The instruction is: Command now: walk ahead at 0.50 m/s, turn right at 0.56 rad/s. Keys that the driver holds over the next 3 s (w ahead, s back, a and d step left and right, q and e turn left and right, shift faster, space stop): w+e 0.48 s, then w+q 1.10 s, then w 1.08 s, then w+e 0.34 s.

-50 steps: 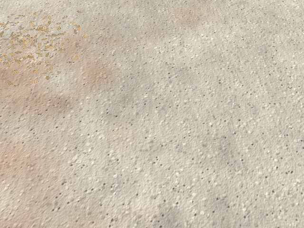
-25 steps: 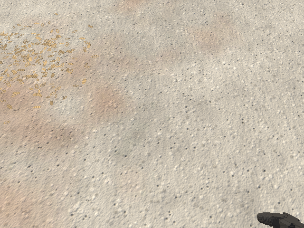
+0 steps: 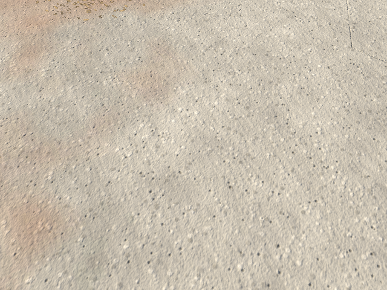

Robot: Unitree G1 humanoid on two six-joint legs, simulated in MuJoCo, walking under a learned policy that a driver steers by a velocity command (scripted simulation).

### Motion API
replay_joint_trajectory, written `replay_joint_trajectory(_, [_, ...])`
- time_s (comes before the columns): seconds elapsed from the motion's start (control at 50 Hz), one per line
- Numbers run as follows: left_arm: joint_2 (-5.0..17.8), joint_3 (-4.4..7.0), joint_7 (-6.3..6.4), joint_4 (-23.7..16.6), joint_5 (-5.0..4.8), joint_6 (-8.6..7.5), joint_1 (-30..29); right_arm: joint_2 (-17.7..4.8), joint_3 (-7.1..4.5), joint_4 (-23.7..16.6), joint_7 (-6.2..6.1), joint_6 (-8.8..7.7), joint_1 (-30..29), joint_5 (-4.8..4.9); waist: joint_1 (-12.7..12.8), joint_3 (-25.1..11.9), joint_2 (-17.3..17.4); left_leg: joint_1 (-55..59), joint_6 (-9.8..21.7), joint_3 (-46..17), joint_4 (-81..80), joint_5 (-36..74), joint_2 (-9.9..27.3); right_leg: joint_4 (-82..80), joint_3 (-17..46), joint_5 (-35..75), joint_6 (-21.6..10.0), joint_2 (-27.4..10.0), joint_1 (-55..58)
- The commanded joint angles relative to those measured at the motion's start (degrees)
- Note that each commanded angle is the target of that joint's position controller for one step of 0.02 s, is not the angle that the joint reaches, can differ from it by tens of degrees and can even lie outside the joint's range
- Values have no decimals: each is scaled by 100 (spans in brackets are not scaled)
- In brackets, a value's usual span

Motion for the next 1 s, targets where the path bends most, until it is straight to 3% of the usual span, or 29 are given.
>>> replay_joint_trajectory(0.02, [1213, 540, 86, 21, -35, -18, 1710, -1169, -230, -383, -53, 38, -372, 71, 1270, -968, 429, -871, 574, -232, 2725, 6005, 1122, -508, -240, -60, -524, 688, 2598])
replay_joint_trajectory(0.04, [1789, 670, 212, 153, -45, 29, 2178, -564, -43, -537, -29, -31, -208, -200, 1117, -1295, -853, -2650, 302, -300, 4648, 1861, 630, -559, 1671, 319, -893, -527, 4097])
replay_joint_trajectory(0.06, [2027, 641, 159, -83, 9, -92, 1935, -174, 112, -852, 51, -266, 106, -132, 621, -2232, -1477, -4599, 98, -1608, 6203, -1129, -520, -1692, 5134, -1124, -2114, -1642, 5527])
replay_joint_trajectory(0.08, [1480, 488, 105, -97, 37, -167, 1993, -732, 0, -948, 125, -470, -709, 120, 1037, -1968, -515, -5255, 248, -2322, 6378, -743, -213, -2185, 4903, -1190, -1753, -1598, 5400])
replay_joint_trajectory(0.1, [1244, 421, 108, -81, 35, -236, 1752, -772, -8, -1058, 148, -561, -983, 212, 917, -1232, -390, -5463, 403, -2245, 6023, -189, 26, -2153, 4020, -814, -1510, -1408, 4727])
replay_joint_trajectory(0.12, [1056, 360, 112, -167, 17, -271, 1312, -720, -8, -944, 93, -574, -936, 93, 614, -817, 136, -5089, 409, -2256, 5523, 262, 305, -2125, 3311, -185, -1286, -1131, 3826])
replay_joint_trajectory(0.14, [857, 298, 138, -250, 32, -276, 973, -794, -66, -883, 57, -526, -863, -48, 407, -622, 110, -4659, 356, -2257, 5041, 520, 462, -2175, 2792, 367, -1157, -903, 3151])
replay_joint_trajectory(0.16, [794, 261, 171, -330, 89, -279, 856, -808, -92, -870, 69, -442, -756, -78, 266, -579, -20, -4300, 303, -2278, 4847, 691, 543, -2292, 2573, 675, -1117, -776, 2746])
replay_joint_trajectory(0.24, [1071, 324, 322, -292, 49, -310, 1156, -547, -46, -1060, 44, -257, -1109, -189, 275, -371, -28, -4278, -39, -2076, 3725, 1387, 402, -2464, 2021, 1534, -1103, -521, 2184])
replay_joint_trajectory(0.34, [1096, 331, 420, -213, 13, -230, 1549, -351, 59, -1377, 133, -307, -2105, -117, 665, -176, -374, -3922, -84, -2017, 1666, 2925, -22, -2357, 1799, 747, -708, -184, 1974])
replay_joint_trajectory(0.42, [1071, 333, 443, -100, -24, -176, 1830, -533, 31, -1572, 241, -402, -2437, -52, 777, -142, -448, -3739, 45, -2166, 1018, 2879, -171, -1931, 2323, 414, -628, -420, 2425])
replay_joint_trajectory(0.48, [1099, 352, 493, -130, 1, -112, 1734, -737, -45, -1527, 278, -495, -2080, -38, 538, -217, -676, -3267, 254, -2177, 811, 2174, -228, -1421, 2747, 725, -516, -571, 2745])
replay_joint_trajectory(0.5, [1003, 312, 490, -144, 28, -105, 1625, -821, -95, -1360, 271, -525, -1536, -68, 264, -429, -710, -2679, 402, -1984, 617, 2277, -276, -1058, 2584, 1287, -417, -462, 2801])
replay_joint_trajectory(0.52, [762, 220, 459, -173, 76, -122, 1629, -1002, -163, -1201, 254, -553, -858, -167, -7, -985, -601, -1564, 676, -2143, 721, 2356, 17, -151, 2277, 1630, -248, -170, 2596])
replay_joint_trajectory(0.54, [530, 108, 461, -255, 200, -133, 1762, -1283, -210, -1095, 233, -526, 78, -217, -283, -1832, 121, -102, 1055, -3291, 853, 2180, 910, 1499, 1751, 455, -23, 271, 1827])
replay_joint_trajectory(0.56, [239, 45, 434, -235, -43, -205, 2821, -1636, -329, -738, 315, -455, 505, -215, 228, -2159, 2387, 1366, 2078, -6181, 66, 824, 1941, 3256, 1350, -2515, 385, 1043, -310])
replay_joint_trajectory(0.58, [795, 93, 437, -98, -80, -241, 2612, -1008, -173, -846, 352, -447, 324, -3, 44, -1652, 1540, 1176, 1973, -6539, -246, -425, 1841, 3839, 1658, -2505, 380, 662, -996])
replay_joint_trajectory(0.6, [1052, 150, 405, -236, -35, -268, 1784, -695, -83, -935, 333, -400, -68, 31, -65, -887, 896, 447, 1744, -5563, -279, -253, 1587, 3844, 1422, -1946, 364, 387, -1196])
replay_joint_trajectory(0.62, [1008, 135, 415, -359, 61, -312, 1289, -691, -44, -1025, 331, -343, -357, -41, 6, -550, 360, -273, 1642, -4974, -357, 408, 1331, 3610, 1155, -1546, 359, 180, -1023])
replay_joint_trajectory(0.64, [950, 149, 415, -460, 162, -372, 1003, -658, -23, -1033, 329, -309, -487, -71, 84, -274, 244, -784, 1664, -4594, -434, 1142, 1142, 3199, 1067, -1289, 372, 31, -942])
replay_joint_trajectory(0.66, [863, 151, 403, -504, 194, -404, 1004, -613, 18, -1041, 313, -309, -498, -113, 214, -315, 381, -1055, 1632, -4332, -495, 1733, 964, 2882, 1041, -1142, 382, -85, -629])
replay_joint_trajectory(0.7, [651, 105, 386, -558, 199, -419, 1058, -591, 30, -990, 284, -302, -366, -59, 312, -446, 619, -1201, 1707, -4025, -574, 2326, 799, 2235, 900, -1213, 489, -107, -382])
replay_joint_trajectory(0.78, [390, -33, 353, -775, 186, -434, 325, -976, -90, -936, 139, -214, -157, 36, 156, -324, 605, -1812, 1664, -3529, -757, 2340, 639, 554, 670, -358, 704, 49, 125])
replay_joint_trajectory(0.84, [465, -31, 298, -857, 111, -476, -132, -1013, -103, -880, 104, -127, 129, 64, -17, -264, 641, -2048, 1515, -3448, -680, 2168, 551, -237, 663, 574, 791, 274, 664])
replay_joint_trajectory(0.88, [558, -1, 272, -945, 74, -514, -359, -981, -96, -842, 91, -72, 330, 86, -61, -241, 656, -1959, 1439, -3630, -489, 1913, 593, -581, 733, 625, 778, 352, 879])
replay_joint_trajectory(0.92, [695, 62, 266, -969, 49, -560, -328, -1001, -108, -857, 70, -23, 363, 87, 66, -255, 716, -1900, 1317, -3894, -230, 1612, 641, -915, 764, 483, 698, 372, 1282])
replay_joint_trajectory(0.96, [859, 170, 308, -813, 73, -587, 257, -827, -62, -919, 55, -1, 288, 64, 431, -443, 727, -2138, 1077, -3893, 362, 1544, 377, -1256, 738, 312, 491, 261, 2288])
replay_joint_trajectory(0.98, [1110, 260, 365, -720, 147, -596, 976, -565, 28, -1030, 64, -29, 144, 13, 807, -909, 479, -2629, 860, -3575, 1430, 1412, 88, -1221, 1263, 76, 207, -362, 3353])
replay_joint_trajectory(1.0, [1602, 381, 413, -627, 225, -528, 1690, -130, 157, -1183, 62, -99, 525, 8, 878, -1681, -850, -4051, 505, -2737, 3270, -83, -573, -1374, 2887, -424, -410, -1624, 5050])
